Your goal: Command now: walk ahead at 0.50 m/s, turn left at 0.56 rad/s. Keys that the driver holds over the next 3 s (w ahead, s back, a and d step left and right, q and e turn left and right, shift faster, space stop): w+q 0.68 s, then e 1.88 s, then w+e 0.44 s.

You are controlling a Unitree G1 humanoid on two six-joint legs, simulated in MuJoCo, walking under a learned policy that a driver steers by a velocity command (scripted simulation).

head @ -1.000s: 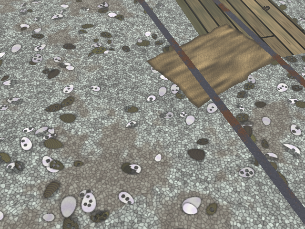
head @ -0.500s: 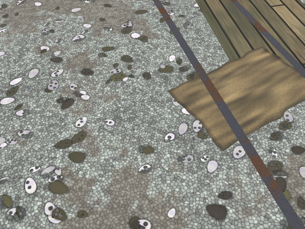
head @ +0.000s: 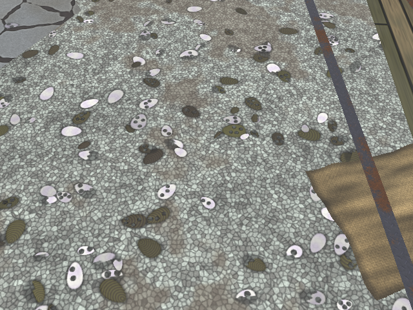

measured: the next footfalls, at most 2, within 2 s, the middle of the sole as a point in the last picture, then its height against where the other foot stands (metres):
right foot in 0.32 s outside the picture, level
left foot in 0.84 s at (144, 281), level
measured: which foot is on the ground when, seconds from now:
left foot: down 0.00-0.32, up 0.34-0.82, down 0.84-1.00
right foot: up 0.00-0.30, down 0.32-0.84, up 0.86-1.00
